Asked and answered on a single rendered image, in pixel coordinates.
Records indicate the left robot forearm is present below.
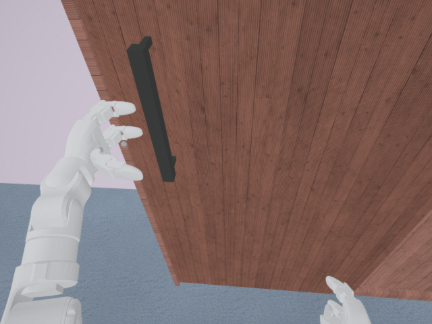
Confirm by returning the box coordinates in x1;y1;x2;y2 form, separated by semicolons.
0;157;95;324

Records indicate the robot left hand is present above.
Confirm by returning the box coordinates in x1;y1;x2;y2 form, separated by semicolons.
64;100;143;181

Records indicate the wardrobe door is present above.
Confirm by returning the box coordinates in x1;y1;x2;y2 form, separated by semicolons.
360;209;432;292
75;0;432;294

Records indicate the robot right hand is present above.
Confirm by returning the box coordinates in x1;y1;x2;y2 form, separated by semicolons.
320;276;371;324

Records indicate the handle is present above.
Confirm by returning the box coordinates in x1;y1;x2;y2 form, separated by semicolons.
126;36;176;182

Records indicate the robot left upper arm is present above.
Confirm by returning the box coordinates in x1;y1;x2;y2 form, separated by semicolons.
5;296;82;324

